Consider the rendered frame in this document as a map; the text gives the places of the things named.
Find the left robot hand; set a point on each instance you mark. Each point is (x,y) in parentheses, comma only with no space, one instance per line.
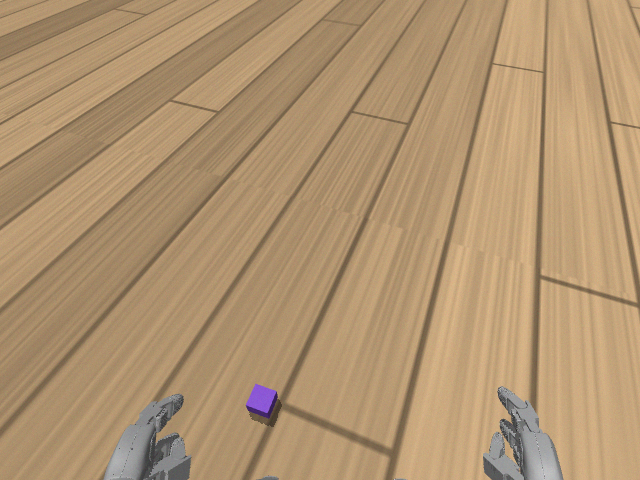
(138,456)

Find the small box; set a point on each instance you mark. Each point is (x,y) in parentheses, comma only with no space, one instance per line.
(262,401)

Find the right robot hand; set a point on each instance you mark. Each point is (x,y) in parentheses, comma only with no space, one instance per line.
(533,450)

